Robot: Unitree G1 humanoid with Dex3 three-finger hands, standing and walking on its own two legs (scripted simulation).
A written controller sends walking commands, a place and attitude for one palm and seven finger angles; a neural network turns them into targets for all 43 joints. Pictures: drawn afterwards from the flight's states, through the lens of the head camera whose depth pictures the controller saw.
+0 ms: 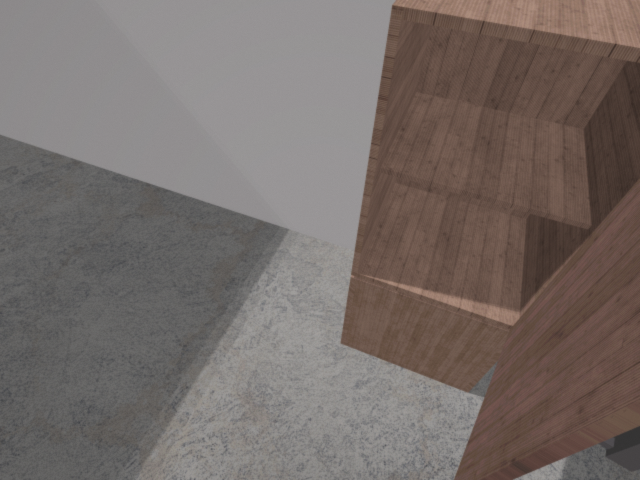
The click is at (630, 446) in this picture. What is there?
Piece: cupboard door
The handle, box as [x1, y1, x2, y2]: [598, 426, 639, 471]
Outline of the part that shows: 639,426 598,443 606,448 605,456 631,471 639,468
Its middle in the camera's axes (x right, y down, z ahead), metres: +0.30 +0.17 +0.36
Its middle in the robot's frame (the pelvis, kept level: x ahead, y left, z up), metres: +0.19 -0.28 +0.09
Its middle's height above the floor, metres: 0.86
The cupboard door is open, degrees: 78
